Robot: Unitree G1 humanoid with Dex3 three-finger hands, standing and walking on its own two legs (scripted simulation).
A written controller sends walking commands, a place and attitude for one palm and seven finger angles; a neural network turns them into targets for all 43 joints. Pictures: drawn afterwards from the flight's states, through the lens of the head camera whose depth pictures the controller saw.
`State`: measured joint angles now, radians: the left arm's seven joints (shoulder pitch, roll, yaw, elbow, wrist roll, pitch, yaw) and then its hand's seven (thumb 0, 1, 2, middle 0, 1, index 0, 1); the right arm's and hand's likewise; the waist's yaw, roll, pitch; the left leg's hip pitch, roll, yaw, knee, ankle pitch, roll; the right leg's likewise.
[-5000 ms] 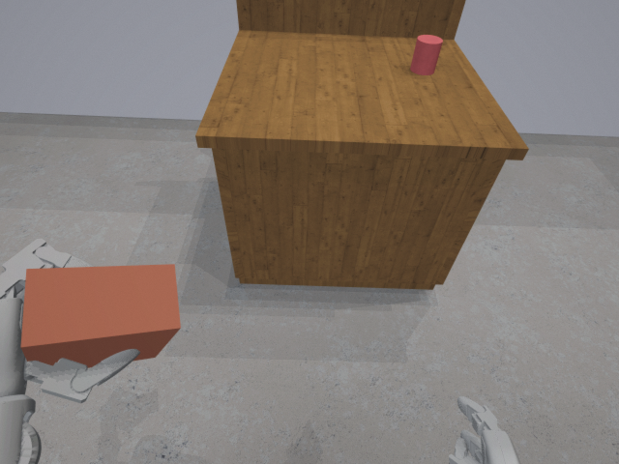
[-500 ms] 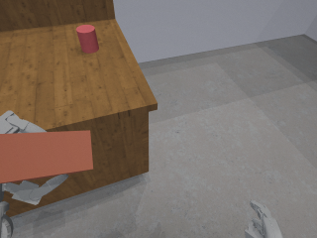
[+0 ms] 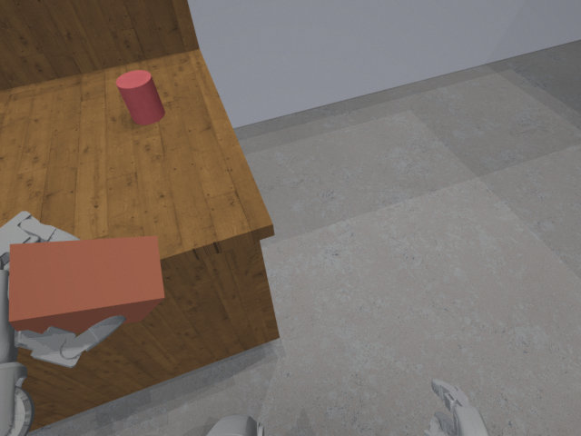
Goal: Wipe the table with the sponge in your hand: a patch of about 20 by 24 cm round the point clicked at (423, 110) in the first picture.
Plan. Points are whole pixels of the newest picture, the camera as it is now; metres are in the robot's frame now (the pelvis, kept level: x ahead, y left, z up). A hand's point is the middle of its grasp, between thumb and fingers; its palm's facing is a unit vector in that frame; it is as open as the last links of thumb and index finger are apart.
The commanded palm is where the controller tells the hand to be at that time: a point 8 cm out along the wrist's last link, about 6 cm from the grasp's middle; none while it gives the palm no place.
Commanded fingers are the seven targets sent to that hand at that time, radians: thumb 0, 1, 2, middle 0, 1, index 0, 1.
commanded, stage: take the last steps up to it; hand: left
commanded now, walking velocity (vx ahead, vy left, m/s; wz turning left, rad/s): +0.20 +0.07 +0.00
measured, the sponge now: (109, 287) +0.23 +0.20 +0.15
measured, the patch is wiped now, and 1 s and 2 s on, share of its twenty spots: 0.00 0.00 0.00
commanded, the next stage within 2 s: come to a stop and stand still in 0.24 s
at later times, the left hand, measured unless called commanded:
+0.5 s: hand (88, 221) +0.30 +0.24 +0.18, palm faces +0.38 -0.83 -0.41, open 10.2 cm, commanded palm +0.24 +0.29 +0.18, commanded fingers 0.00 0.10 1.30 -1.20 -1.60 -1.20 -1.60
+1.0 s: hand (85, 268) +0.24 +0.22 +0.18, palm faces +0.39 -0.80 -0.45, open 10.2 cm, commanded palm +0.19 +0.27 +0.18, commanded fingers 0.00 0.10 1.30 -1.20 -1.60 -1.20 -1.60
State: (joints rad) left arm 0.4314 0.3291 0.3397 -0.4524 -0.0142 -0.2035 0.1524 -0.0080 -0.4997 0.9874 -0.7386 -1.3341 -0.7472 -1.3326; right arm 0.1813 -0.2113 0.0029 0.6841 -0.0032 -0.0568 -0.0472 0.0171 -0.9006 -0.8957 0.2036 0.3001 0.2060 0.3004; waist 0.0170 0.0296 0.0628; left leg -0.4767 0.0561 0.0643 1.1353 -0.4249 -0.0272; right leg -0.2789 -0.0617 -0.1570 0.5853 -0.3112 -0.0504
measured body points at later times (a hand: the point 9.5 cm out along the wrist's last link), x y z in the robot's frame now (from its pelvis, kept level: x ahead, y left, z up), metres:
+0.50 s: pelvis +0.08 +0.01 +0.00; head +0.10 +0.01 +0.45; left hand +0.27 +0.28 +0.21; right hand +0.26 -0.19 -0.09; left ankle +0.11 +0.13 -0.73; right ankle +0.09 -0.11 -0.71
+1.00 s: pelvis +0.04 -0.01 +0.00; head +0.06 -0.01 +0.45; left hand +0.22 +0.26 +0.20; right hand +0.22 -0.28 -0.07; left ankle +0.02 +0.12 -0.74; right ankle +0.11 -0.10 -0.73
